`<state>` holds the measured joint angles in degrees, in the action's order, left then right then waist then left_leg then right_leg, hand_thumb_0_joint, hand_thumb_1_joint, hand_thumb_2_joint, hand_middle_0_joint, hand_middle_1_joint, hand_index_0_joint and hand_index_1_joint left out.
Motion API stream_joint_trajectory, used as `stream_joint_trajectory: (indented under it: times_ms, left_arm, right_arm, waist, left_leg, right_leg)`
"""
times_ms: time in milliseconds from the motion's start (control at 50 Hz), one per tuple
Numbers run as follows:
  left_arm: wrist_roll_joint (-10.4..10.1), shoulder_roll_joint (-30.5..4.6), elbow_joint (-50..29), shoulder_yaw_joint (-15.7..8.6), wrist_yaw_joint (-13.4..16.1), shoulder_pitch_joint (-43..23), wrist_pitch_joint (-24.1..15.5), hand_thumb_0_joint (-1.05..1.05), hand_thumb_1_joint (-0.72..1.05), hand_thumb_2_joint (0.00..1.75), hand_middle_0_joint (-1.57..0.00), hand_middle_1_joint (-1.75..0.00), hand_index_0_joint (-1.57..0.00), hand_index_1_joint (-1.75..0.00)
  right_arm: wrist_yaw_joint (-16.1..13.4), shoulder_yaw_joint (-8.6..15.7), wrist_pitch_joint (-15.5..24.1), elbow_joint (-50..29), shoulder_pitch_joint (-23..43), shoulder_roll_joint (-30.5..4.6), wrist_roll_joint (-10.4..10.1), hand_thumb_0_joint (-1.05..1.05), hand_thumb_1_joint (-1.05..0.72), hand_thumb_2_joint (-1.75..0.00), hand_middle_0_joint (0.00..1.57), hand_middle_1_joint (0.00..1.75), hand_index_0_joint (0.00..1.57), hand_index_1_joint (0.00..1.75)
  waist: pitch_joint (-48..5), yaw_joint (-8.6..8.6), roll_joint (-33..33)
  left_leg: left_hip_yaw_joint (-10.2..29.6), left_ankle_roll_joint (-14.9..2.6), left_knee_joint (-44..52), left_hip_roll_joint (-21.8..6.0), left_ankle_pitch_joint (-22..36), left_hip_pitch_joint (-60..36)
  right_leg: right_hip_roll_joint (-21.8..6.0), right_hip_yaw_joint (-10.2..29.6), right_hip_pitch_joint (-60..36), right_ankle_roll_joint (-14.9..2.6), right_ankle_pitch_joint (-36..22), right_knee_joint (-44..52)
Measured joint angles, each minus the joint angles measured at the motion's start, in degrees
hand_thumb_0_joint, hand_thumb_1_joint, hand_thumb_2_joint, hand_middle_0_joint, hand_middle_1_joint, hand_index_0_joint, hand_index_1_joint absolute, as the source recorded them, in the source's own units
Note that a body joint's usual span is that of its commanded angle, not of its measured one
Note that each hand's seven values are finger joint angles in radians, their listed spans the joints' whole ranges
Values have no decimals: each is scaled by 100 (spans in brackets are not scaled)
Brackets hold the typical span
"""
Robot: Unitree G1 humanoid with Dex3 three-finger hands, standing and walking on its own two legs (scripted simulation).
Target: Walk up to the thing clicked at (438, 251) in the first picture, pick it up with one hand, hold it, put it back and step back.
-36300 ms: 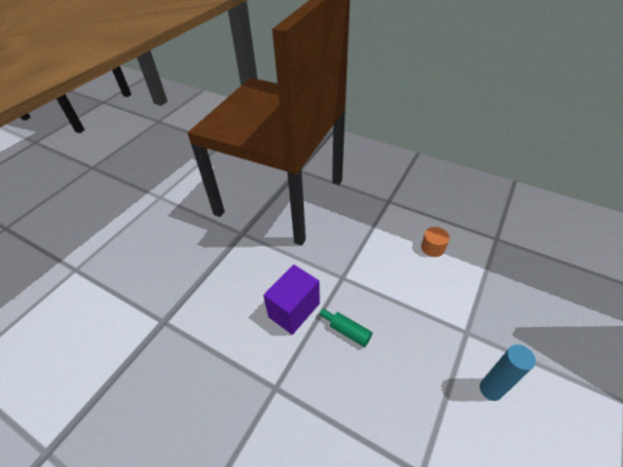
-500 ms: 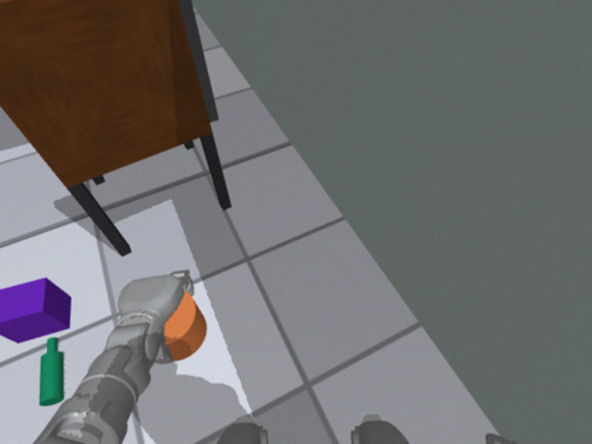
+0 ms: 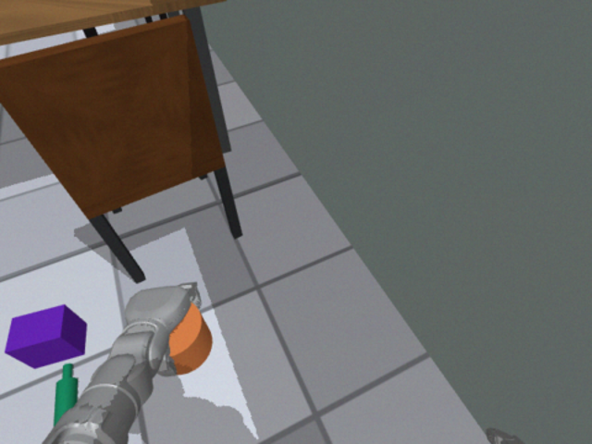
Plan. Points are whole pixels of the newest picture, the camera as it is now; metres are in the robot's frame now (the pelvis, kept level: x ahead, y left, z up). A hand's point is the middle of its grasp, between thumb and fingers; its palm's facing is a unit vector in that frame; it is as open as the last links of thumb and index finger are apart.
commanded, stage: hold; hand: left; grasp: from above
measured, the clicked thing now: (178, 336) +0.31 +0.22 -0.11
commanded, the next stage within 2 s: crouch in 1.62 s
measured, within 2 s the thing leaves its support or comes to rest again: neither
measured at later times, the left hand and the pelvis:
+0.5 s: hand (167, 334) +0.29 +0.22 -0.05, palm faces -0.48 -0.06 -0.88, open 12.0 cm; pelvis +0.00 +0.00 +0.01, yaw +0 degrees
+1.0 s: hand (161, 338) +0.28 +0.22 -0.03, palm faces -0.47 -0.05 -0.88, open 12.0 cm; pelvis -0.01 +0.00 +0.02, yaw +0 degrees
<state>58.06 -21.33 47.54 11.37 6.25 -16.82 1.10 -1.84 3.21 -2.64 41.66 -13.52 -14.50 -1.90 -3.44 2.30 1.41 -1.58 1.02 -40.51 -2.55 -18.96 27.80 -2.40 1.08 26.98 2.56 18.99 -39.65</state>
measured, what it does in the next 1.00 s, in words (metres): stands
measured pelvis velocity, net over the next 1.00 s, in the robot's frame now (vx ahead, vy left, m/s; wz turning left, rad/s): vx -0.01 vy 0.00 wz -0.01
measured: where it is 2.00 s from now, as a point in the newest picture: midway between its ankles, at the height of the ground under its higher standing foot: outside the picture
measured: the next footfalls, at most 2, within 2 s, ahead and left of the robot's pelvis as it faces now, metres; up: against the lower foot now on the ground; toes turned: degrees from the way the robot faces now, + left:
none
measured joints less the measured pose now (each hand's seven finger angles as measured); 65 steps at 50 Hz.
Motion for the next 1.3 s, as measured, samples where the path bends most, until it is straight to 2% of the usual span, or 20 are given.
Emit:
stream_joint_trajectory:
  times_ms: [540, 700, 1300]
  left_arm:
    - [-10, -9, -442, 47, -397, 188, 6, 0, -26, 75, -51, -81, -43, -85]
    - [-19, -3, -561, 59, -432, 234, 14, 0, -26, 75, -51, -81, -43, -85]
    - [-73, -57, -956, 132, -850, 313, -3, 0, -25, 75, -49, -84, -42, -86]
  right_arm:
    - [15, -13, -106, -150, 70, -19, -47, 1, -90, -89, 20, 30, 20, 30]
    - [-2, -34, -120, -153, 136, -29, -51, 1, -90, -89, 20, 30, 20, 30]
    - [-70, -135, -107, -242, 308, 24, -103, 1, -90, -90, 20, 30, 20, 30]
  waist:
    - [189, -106, 49]
    - [222, -132, 62]
    - [331, -230, 91]
  left_leg:
    - [-67, 19, 717, 3, 322, -717]
    - [-59, 22, 835, 5, 400, -837]
    - [-83, 5, 1174, 37, 606, -1214]
  right_leg:
    - [9, 40, -641, -28, -283, 609]
    - [10, 29, -762, -33, -355, 721]
    - [-14, 46, -1119, -22, -549, 1030]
